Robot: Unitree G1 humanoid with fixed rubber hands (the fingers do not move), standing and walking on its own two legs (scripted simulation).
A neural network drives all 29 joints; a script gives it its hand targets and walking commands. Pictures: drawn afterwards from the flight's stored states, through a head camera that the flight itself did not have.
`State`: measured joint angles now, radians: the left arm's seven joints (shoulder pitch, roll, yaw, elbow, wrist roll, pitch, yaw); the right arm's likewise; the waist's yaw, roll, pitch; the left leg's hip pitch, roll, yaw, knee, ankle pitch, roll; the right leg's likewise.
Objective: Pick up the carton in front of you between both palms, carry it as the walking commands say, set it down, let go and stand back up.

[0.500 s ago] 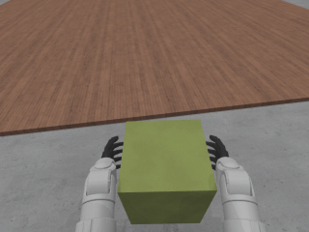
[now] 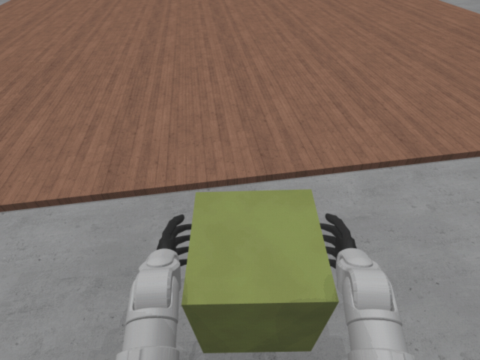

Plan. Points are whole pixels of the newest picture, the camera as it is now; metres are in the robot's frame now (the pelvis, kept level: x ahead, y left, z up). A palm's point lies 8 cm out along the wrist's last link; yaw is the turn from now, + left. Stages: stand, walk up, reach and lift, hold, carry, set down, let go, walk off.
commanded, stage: hold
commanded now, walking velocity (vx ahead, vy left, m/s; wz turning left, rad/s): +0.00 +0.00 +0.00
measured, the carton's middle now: (255, 274) +0.29 +0.00 -0.03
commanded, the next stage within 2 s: carry in 0.16 s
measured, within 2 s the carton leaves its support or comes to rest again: neither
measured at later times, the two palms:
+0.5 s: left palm (167, 217) +0.34 +0.16 +0.08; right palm (335, 214) +0.35 -0.14 +0.08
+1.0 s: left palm (180, 143) +0.54 +0.16 +0.10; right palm (312, 136) +0.57 -0.14 +0.10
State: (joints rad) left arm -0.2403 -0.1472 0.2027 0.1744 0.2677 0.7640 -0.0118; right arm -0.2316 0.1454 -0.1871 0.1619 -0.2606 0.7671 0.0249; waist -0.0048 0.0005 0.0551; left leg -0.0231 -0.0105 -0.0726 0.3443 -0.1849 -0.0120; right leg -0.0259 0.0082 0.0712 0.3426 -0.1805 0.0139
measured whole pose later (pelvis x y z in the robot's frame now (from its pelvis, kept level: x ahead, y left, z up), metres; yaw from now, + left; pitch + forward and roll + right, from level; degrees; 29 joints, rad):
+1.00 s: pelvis +0.33 -0.01 +0.00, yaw +2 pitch +5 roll +1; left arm 0.04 -0.13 0.05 -0.55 0.02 1.20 0.15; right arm 0.05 0.13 -0.03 -0.56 -0.03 1.19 -0.14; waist 0.05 -0.01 -0.16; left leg -0.61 0.09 0.12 0.80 -0.19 -0.01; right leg -0.06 -0.01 -0.19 0.25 -0.28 -0.05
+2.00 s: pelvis +0.97 -0.01 +0.00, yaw +1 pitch +5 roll +1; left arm -0.52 -0.09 0.25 -0.27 -0.03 1.16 0.19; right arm -0.53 0.10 -0.23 -0.29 0.00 1.18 -0.19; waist 0.03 0.02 0.02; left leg -0.70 0.09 0.04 1.07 -0.22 0.05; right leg -0.26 -0.02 -0.20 0.41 -0.24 -0.09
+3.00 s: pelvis +1.69 +0.02 +0.03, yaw +1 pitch +4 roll +0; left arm -0.63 -0.08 0.25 -0.13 -0.01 1.19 0.19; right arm -0.57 0.09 -0.27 -0.22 -0.03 1.21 -0.18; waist 0.03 0.00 -0.08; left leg -0.53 0.00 0.14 0.53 -0.08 0.07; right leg -0.09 0.02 -0.09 0.51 -0.48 -0.05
